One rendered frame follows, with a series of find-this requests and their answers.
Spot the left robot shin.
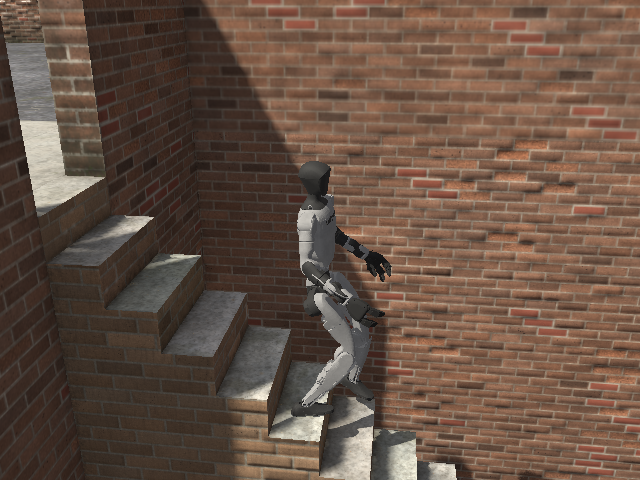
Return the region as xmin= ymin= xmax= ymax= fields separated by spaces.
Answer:
xmin=349 ymin=336 xmax=372 ymax=384

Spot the right robot upper arm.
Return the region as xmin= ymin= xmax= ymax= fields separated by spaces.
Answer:
xmin=297 ymin=212 xmax=320 ymax=275

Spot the robot head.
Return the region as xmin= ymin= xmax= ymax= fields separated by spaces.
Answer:
xmin=298 ymin=161 xmax=331 ymax=210

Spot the robot left hand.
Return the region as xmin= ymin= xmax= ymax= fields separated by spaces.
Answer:
xmin=364 ymin=250 xmax=392 ymax=282

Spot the left robot forearm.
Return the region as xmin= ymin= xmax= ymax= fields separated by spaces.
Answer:
xmin=335 ymin=226 xmax=369 ymax=260

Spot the robot right hand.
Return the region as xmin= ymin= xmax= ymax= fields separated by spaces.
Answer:
xmin=346 ymin=298 xmax=385 ymax=328

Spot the right robot forearm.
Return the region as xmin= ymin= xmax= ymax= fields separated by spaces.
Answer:
xmin=302 ymin=261 xmax=353 ymax=307

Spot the left robot upper arm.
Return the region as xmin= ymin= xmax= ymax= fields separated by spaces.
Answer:
xmin=323 ymin=194 xmax=337 ymax=233

